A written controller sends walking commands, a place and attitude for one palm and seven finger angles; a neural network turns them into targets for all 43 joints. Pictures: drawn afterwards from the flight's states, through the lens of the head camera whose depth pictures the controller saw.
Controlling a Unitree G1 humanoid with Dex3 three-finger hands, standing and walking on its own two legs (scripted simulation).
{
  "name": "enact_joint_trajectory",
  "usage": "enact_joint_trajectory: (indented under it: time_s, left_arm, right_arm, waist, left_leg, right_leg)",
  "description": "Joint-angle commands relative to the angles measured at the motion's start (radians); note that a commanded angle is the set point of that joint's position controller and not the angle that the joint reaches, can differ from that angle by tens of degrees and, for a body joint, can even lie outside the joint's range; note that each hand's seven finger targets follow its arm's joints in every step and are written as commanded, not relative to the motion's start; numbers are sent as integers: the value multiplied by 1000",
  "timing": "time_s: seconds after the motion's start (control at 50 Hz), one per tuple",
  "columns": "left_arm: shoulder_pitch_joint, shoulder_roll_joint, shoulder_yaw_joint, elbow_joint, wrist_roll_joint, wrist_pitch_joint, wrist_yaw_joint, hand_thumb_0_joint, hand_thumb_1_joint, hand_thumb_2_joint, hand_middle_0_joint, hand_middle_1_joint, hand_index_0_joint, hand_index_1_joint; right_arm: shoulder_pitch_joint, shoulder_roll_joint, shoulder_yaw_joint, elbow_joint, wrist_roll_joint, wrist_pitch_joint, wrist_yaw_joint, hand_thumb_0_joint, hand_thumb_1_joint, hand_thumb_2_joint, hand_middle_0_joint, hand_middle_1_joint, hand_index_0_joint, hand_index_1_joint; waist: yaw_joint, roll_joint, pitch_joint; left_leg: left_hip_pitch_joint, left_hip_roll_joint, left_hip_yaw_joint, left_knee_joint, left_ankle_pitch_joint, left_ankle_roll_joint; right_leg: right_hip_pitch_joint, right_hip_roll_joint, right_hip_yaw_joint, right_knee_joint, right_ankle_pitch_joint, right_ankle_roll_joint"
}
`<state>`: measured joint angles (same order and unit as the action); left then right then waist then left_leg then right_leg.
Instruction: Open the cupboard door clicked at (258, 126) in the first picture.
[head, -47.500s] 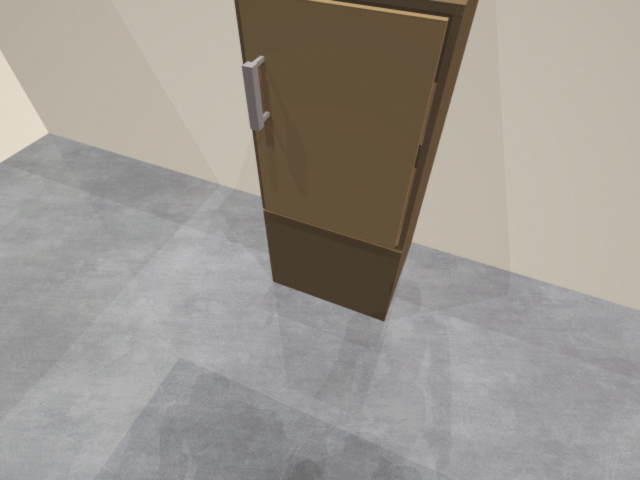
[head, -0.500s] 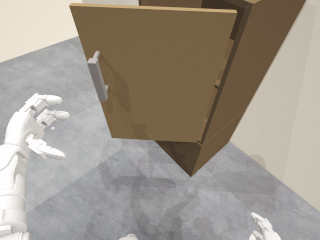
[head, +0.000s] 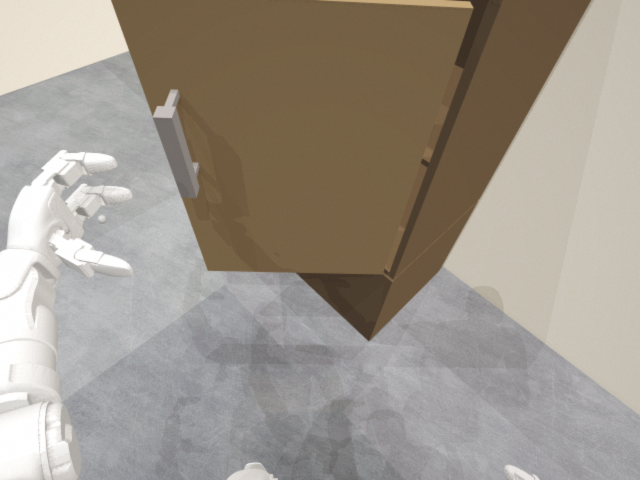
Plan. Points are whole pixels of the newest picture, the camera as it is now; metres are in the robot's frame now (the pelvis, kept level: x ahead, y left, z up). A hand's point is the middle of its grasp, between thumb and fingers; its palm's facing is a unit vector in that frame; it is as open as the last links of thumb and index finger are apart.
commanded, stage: move the hooked fingers beside the handle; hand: left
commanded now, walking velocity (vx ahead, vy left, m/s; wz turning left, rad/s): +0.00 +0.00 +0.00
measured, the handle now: (182, 146) +0.55 +0.21 +0.08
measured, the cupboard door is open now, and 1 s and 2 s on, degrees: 46 46 46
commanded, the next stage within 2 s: slide the fingers in behind the handle in 1.54 s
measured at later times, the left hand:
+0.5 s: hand (124, 176) +0.47 +0.26 +0.10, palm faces +0.02 -1.00 -0.01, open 13.9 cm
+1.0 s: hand (125, 161) +0.51 +0.28 +0.09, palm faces +0.01 -1.00 +0.01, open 13.9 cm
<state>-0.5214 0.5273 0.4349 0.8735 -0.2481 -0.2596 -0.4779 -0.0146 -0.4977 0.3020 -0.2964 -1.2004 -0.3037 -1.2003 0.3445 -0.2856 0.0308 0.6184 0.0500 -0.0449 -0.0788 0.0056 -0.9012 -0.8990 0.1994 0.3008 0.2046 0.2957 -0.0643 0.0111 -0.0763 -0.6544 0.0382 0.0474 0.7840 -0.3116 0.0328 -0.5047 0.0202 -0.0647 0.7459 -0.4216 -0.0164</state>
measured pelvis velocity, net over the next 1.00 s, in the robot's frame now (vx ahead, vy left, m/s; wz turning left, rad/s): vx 0.02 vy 0.01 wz -0.05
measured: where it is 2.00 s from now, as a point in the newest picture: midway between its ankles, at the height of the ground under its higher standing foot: outside the picture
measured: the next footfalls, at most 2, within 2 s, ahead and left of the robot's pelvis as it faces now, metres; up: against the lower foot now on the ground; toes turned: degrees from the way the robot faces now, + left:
none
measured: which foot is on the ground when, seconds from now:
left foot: down 0.00-1.00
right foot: down 0.00-1.00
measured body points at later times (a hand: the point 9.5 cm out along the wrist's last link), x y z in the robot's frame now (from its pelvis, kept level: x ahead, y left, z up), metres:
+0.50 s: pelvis +0.00 +0.00 -0.01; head +0.09 +0.02 +0.43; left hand +0.46 +0.32 +0.10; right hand +0.01 -0.28 -0.11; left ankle +0.04 +0.10 -0.71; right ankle -0.03 -0.11 -0.71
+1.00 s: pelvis +0.02 +0.01 -0.02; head +0.14 +0.04 +0.41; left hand +0.51 +0.33 +0.09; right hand -0.01 -0.27 -0.11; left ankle +0.04 +0.10 -0.71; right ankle -0.03 -0.11 -0.71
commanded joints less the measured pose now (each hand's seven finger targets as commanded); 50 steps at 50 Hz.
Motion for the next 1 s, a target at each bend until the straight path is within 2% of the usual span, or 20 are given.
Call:
enact_joint_trajectory:
  time_s: [0.0,0.02,0.04,0.08,0.12,0.18,0.3,0.36,0.4,0.52,0.56,0.58,0.6,0.68,0.74,0.78,0.8,0.84,0.96,0.98]
  left_arm:
    - [-389,344,86,-157,-18,-82,2,0,-500,300,-300,-1200,-300,-1200]
    - [-426,307,45,-148,-14,-83,-1,0,-500,300,-300,-1200,-300,-1200]
    - [-454,326,56,-136,-10,-88,0,0,-500,300,-300,-1200,-300,-1200]
    - [-485,305,32,-109,-10,-93,2,0,-500,300,-300,-1200,-300,-1200]
    - [-543,330,35,-56,4,-95,6,0,-500,300,-300,-1200,-300,-1200]
    - [-623,307,2,-36,15,-111,15,0,-500,300,-300,-1200,-300,-1200]
    - [-678,404,54,58,46,-117,33,0,-500,300,-300,-1200,-300,-1200]
    - [-707,463,81,106,66,-113,37,0,-500,300,-300,-1200,-300,-1200]
    - [-740,470,78,103,69,-123,33,0,-500,300,-300,-1200,-300,-1200]
    - [-772,544,104,174,89,-109,12,0,-500,300,-300,-1200,-300,-1200]
    - [-806,539,87,184,95,-101,6,0,-500,300,-300,-1200,-300,-1200]
    - [-820,540,92,178,86,-104,4,0,-500,300,-300,-1200,-300,-1200]
    - [-817,590,126,186,94,-103,2,0,-500,300,-300,-1200,-300,-1200]
    - [-824,617,136,196,102,-95,-9,0,-500,300,-300,-1200,-300,-1200]
    - [-832,620,125,230,114,-77,-17,0,-500,300,-300,-1200,-300,-1200]
    - [-805,606,126,190,106,-83,-22,0,-500,300,-300,-1200,-300,-1200]
    - [-785,624,144,164,110,-87,-22,0,-500,300,-300,-1200,-300,-1200]
    - [-752,572,127,125,96,-90,-25,0,-500,300,-300,-1200,-300,-1200]
    - [-718,554,136,124,86,-72,-10,0,-500,300,-300,-1200,-300,-1200]
    - [-741,566,147,97,84,-84,-2,0,-500,300,-300,-1200,-300,-1200]
  right_arm:
    - [53,-175,-65,-103,1,-22,-6,0,-900,-900,200,300,200,300]
    - [52,-172,-64,-103,2,-17,-6,0,-900,-900,200,300,200,300]
    - [55,-174,-66,-97,1,-14,-5,0,-900,-900,200,300,200,300]
    - [64,-175,-64,-97,1,-7,-7,0,-900,-900,200,300,200,300]
    - [76,-183,-64,-80,-2,-1,-9,0,-900,-900,200,300,200,300]
    - [87,-184,-65,-71,-5,5,-10,0,-900,-900,200,300,200,300]
    - [123,-196,-61,-54,-11,28,-7,0,-900,-900,200,300,200,300]
    - [139,-201,-59,-51,-13,42,-5,0,-900,-900,200,300,200,300]
    - [151,-203,-60,-52,-14,48,-7,0,-900,-900,200,300,200,300]
    - [190,-210,-58,-46,-17,76,-8,0,-900,-900,200,300,200,300]
    - [206,-212,-58,-41,-17,82,-6,0,-900,-900,200,300,200,300]
    - [214,-211,-58,-42,-19,84,-7,0,-900,-900,200,300,200,300]
    - [223,-219,-61,-40,-21,86,-8,0,-900,-900,200,300,200,300]
    - [246,-217,-60,-41,-26,97,-6,0,-900,-900,200,300,200,300]
    - [256,-219,-58,-40,-24,108,-5,0,-900,-900,200,300,200,300]
    - [263,-216,-58,-51,-30,113,-1,0,-900,-900,200,300,200,300]
    - [264,-219,-64,-53,-32,115,2,0,-900,-900,200,300,200,300]
    - [264,-213,-69,-57,-35,123,12,0,-900,-900,200,300,200,300]
    - [249,-211,-73,-69,-30,132,20,0,-900,-900,200,300,200,300]
    - [248,-210,-73,-69,-32,131,18,0,-900,-900,200,300,200,300]
  waist:
    - [7,99,-333]
    - [-9,99,-314]
    - [-6,132,-313]
    - [-21,95,-303]
    - [-33,103,-298]
    - [-50,114,-312]
    - [-53,108,-379]
    - [-59,112,-360]
    - [-67,112,-396]
    - [-79,143,-397]
    - [-97,139,-393]
    - [-98,141,-411]
    - [-92,140,-445]
    - [-95,164,-462]
    - [-107,163,-440]
    - [-86,226,-484]
    - [-76,230,-519]
    - [-73,231,-536]
    - [-77,175,-464]
    - [-71,215,-461]
  left_leg:
    - [373,-15,-87,-57,278,9]
    - [374,-14,-89,-55,262,10]
    - [378,-12,-93,-55,249,7]
    - [369,-11,-97,-51,239,12]
    - [364,-6,-109,-50,205,8]
    - [373,-6,-118,-39,193,9]
    - [343,-4,-113,-11,226,10]
    - [294,-2,-107,2,199,11]
    - [299,-2,-104,16,227,15]
    - [248,-2,-95,47,246,18]
    - [248,1,-99,54,241,20]
    - [257,-1,-98,60,266,22]
    - [258,3,-100,65,273,20]
    - [253,2,-97,87,329,22]
    - [235,6,-96,95,319,21]
    - [293,5,-98,94,382,15]
    - [328,10,-105,97,413,10]
    - [375,13,-110,97,467,7]
    - [324,8,-101,86,433,15]
    - [348,11,-106,88,457,11]
  right_leg:
    - [-70,31,32,-81,316,-7]
    - [-98,31,29,-83,296,-5]
    - [-115,30,29,-82,276,-7]
    - [-127,34,25,-82,259,-9]
    - [-167,32,24,-79,220,-6]
    - [-201,32,25,-72,193,-9]
    - [-187,33,33,-48,230,-2]
    - [-197,34,39,-45,214,1]
    - [-195,40,44,-36,240,3]
    - [-205,44,51,-24,269,7]
    - [-233,46,49,-24,255,9]
    - [-223,50,49,-19,275,6]
    - [-216,50,51,-17,281,9]
    - [-211,54,51,-3,332,6]
    - [-239,57,48,-4,323,11]
    - [-239,60,40,8,352,1]
    - [-242,63,34,13,361,2]
    - [-250,67,25,11,382,1]
    - [-234,68,23,2,385,4]
    - [-248,69,21,8,381,-3]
